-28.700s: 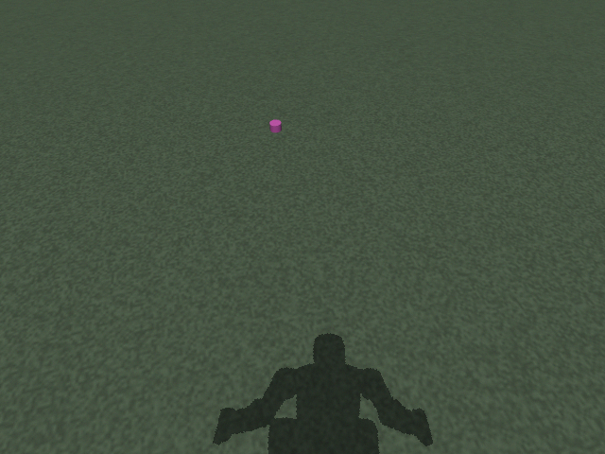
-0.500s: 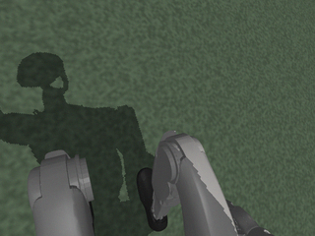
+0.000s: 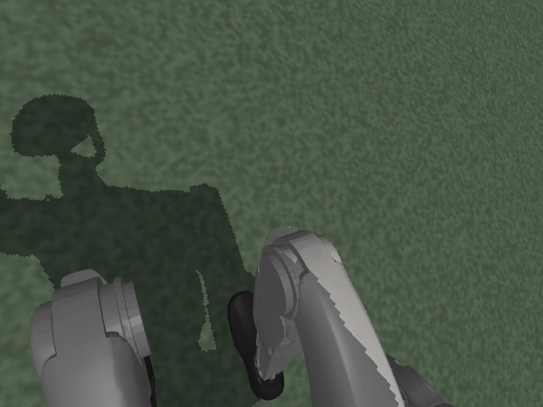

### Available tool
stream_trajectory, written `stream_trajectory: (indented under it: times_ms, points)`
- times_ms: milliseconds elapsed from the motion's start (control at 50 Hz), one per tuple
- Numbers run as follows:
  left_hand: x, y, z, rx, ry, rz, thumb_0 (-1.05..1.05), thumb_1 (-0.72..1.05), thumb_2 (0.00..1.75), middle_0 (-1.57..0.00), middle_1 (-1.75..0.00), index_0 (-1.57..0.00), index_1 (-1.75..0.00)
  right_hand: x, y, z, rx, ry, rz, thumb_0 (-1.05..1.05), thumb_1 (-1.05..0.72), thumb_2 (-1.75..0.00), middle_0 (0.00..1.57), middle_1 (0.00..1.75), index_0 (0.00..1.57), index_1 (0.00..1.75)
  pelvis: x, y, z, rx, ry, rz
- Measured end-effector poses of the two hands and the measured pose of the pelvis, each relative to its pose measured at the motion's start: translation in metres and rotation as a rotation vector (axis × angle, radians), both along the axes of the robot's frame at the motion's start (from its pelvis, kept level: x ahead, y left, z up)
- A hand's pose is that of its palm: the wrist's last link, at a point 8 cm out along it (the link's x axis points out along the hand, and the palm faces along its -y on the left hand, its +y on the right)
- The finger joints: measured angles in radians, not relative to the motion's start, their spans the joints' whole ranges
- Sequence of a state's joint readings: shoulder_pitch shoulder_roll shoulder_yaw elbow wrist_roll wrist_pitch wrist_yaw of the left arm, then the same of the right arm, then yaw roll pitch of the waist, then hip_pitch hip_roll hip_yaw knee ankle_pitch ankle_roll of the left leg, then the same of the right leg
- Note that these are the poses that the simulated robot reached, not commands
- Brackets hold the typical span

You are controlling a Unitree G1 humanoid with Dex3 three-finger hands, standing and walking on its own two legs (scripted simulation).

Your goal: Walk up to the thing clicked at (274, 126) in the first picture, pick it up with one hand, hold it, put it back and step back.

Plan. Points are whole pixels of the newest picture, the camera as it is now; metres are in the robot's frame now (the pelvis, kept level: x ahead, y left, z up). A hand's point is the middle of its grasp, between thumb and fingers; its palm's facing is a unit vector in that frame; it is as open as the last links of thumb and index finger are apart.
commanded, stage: approach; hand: left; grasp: from above
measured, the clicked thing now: out of the picture +0.44 +0.41 -0.29
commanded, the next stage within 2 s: rest palm in 0.26 s
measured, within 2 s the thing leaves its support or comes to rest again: neither
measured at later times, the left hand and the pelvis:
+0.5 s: hand out of the picture +0.42 +0.40 -0.21, palm faces -0.47 -0.22 -0.85, open 13.9 cm; pelvis +0.00 +0.00 +0.00, yaw +0 degrees
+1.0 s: hand out of the picture +0.43 +0.40 -0.24, palm faces -0.45 -0.17 -0.88, open 14.0 cm; pelvis +0.00 +0.00 -0.01, yaw -2 degrees
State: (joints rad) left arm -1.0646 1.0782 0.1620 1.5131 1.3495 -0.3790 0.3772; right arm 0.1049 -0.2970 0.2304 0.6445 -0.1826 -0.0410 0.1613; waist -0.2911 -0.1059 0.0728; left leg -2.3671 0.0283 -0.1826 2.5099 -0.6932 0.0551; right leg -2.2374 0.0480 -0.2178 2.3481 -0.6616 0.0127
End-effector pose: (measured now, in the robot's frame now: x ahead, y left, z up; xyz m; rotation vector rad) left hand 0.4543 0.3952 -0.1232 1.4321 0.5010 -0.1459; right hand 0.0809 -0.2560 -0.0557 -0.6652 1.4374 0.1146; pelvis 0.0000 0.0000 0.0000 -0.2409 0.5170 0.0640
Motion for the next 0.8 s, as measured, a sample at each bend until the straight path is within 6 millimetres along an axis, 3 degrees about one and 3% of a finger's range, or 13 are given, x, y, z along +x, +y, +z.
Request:
stream_trajectory:
  times_ms: [100, 200, 360, 500, 660, 800]
  points:
    - [0.010, 0.000, 0.012, 0.047, -0.026, 0.036, 0.00, -0.52, 0.98, -0.11, -1.06, -0.11, -1.06, -0.011, -0.003, 0.000, 0.015, 0.010, -0.040, 0.00, -0.91, -0.89, 0.20, 0.30, 0.20, 0.30, 0.001, 0.000, 0.002, 0.003, 0.016, -0.003]
    - [-0.002, 0.013, 0.018, 0.082, 0.050, 0.117, 0.00, -0.53, 0.97, -0.09, -1.06, -0.10, -1.05, -0.016, -0.004, -0.005, 0.040, 0.015, -0.061, 0.00, -0.91, -0.89, 0.20, 0.30, 0.20, 0.30, -0.001, -0.001, 0.004, 0.013, 0.022, -0.003]
    - [-0.032, 0.020, -0.010, 0.001, 0.192, 0.114, 0.00, -0.51, 0.95, -0.10, -1.08, -0.11, -1.06, -0.014, -0.003, -0.006, 0.028, 0.052, -0.004, 0.00, -0.91, -0.89, 0.20, 0.30, 0.20, 0.30, -0.005, -0.002, 0.004, 0.021, -0.006, 0.004]
    - [-0.028, 0.013, -0.028, -0.068, 0.099, 0.017, 0.00, -0.51, 0.95, -0.10, -1.08, -0.11, -1.06, -0.002, -0.005, 0.003, -0.045, 0.079, 0.064, 0.00, -0.91, -0.89, 0.20, 0.30, 0.20, 0.30, -0.003, -0.001, 0.000, 0.002, -0.027, 0.001]
    - [-0.021, 0.007, -0.042, -0.029, 0.035, 0.002, 0.00, -0.53, 0.99, -0.09, -1.02, -0.09, -1.03, 0.016, -0.002, 0.010, -0.066, 0.020, 0.101, 0.00, -0.90, -0.89, 0.20, 0.30, 0.20, 0.30, 0.000, 0.003, -0.003, -0.017, -0.030, -0.008]
    - [-0.016, 0.004, -0.048, 0.018, 0.024, 0.058, 0.00, -0.53, 0.99, -0.10, -1.01, -0.09, -1.01, 0.012, 0.002, 0.007, -0.027, -0.011, 0.111, 0.00, -0.90, -0.89, 0.20, 0.30, 0.20, 0.30, -0.001, 0.002, -0.008, -0.014, -0.031, -0.014]
